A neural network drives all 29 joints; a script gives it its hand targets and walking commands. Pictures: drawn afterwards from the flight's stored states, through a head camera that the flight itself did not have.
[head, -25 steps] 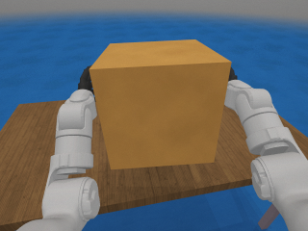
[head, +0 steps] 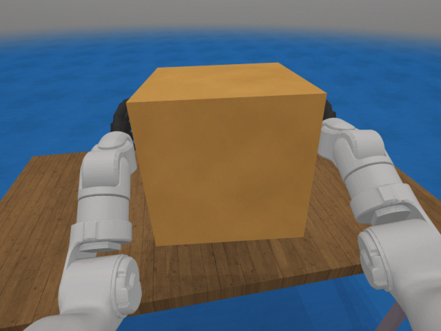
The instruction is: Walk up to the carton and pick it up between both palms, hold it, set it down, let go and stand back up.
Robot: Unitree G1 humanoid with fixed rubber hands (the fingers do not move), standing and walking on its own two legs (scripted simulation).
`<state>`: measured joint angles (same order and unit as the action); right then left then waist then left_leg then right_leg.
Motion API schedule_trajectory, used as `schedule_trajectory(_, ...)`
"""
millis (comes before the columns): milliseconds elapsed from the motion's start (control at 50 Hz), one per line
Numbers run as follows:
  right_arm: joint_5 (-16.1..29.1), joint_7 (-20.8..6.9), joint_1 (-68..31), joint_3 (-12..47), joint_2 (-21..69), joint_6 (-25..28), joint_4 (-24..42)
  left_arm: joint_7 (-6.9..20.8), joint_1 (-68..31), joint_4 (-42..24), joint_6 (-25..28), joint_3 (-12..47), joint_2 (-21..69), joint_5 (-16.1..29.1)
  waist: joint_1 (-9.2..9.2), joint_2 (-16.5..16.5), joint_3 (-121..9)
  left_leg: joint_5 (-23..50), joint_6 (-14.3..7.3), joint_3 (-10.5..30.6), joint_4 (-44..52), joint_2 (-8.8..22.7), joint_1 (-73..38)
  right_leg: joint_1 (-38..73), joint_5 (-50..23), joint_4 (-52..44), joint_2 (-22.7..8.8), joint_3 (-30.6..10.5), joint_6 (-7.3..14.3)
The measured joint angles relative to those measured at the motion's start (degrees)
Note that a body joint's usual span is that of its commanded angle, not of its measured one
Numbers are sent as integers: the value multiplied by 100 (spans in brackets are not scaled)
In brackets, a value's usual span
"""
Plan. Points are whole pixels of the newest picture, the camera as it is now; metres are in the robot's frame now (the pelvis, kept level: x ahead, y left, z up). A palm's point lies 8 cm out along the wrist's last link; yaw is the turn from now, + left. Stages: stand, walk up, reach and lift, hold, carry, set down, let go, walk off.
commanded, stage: hold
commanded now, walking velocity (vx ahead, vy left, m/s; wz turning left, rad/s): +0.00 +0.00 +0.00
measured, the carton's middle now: (223, 144) +0.41 +0.01 +0.21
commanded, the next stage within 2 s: none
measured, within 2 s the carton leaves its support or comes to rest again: neither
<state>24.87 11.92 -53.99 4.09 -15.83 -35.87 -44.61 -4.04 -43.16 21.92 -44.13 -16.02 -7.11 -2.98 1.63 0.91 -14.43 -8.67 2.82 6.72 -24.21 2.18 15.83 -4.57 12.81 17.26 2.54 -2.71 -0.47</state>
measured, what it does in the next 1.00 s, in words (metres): stands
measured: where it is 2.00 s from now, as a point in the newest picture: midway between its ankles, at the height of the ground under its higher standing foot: outside the picture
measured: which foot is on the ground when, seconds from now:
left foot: down 0.00-1.00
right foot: down 0.00-1.00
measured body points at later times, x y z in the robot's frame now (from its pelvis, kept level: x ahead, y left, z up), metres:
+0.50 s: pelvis +0.00 +0.00 +0.00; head -0.09 +0.02 +0.44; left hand +0.37 +0.19 +0.24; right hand +0.39 -0.17 +0.25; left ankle +0.05 +0.14 -0.74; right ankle -0.04 -0.13 -0.74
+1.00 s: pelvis +0.00 +0.00 +0.00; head -0.09 +0.01 +0.44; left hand +0.37 +0.19 +0.24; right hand +0.39 -0.17 +0.25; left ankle +0.05 +0.14 -0.74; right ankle -0.04 -0.13 -0.74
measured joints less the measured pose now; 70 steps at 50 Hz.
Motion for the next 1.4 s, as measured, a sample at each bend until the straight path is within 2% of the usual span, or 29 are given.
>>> schedule_trajectory(120, 34, 25, -27, -44, 35, -39, -68, 91, 66, -82, -59, -114, 83, -168, 35, -65, 107, -17, 2, 4, 16, -13, -137, 135, 25, -4, -13, 8, 4)
schedule_trajectory(240, 82, 59, 72, 21, 34, -59, 105, 84, 194, -269, -106, -12, 30, -122, 82, -84, 119, -38, 6, 9, -44, -8, -77, 78, 38, 43, -3, 10, 1)
schedule_trajectory(360, 29, 39, 24, -93, 56, -49, 16, 70, 67, -123, -93, -15, 12, -110, 41, -89, 95, 0, -5, -33, -20, -4, 18, -67, 26, 92, -7, -31, -5)
schedule_trajectory(600, 55, 36, 55, -101, 6, -20, 211, -4, 60, -288, -65, 0, 25, -50, 26, -15, 122, 25, -13, -36, 4, -6, 59, -101, -17, 44, -11, -36, -17)
schedule_trajectory(820, 34, 23, 25, -78, -16, -91, 54, -2, 26, -46, -47, 34, 29, -42, 8, 29, 46, -17, -13, -40, -10, -13, 25, -75, 28, 69, -18, -40, -9)
schedule_trajectory(1020, 58, 48, 133, 36, 23, -64, 135, 106, 139, -213, -100, -167, 118, -127, 17, -40, 82, -50, -1, -40, 28, -6, -169, 116, 55, 32, -14, -39, 7)
schedule_trajectory(1140, 107, 91, 187, 69, 42, -62, 279, 126, 254, -422, -143, -70, 44, -111, 65, -89, 101, -72, 21, 14, -28, 3, -174, 169, 51, 15, 8, 10, 22)
schedule_trajectory(1400, -35, 17, -61, -219, 86, -37, -104, 126, -78, 8, -90, -27, -17, -160, 32, -81, 173, 42, 0, -19, 11, -12, -22, -56, 0, 105, -12, -18, -5)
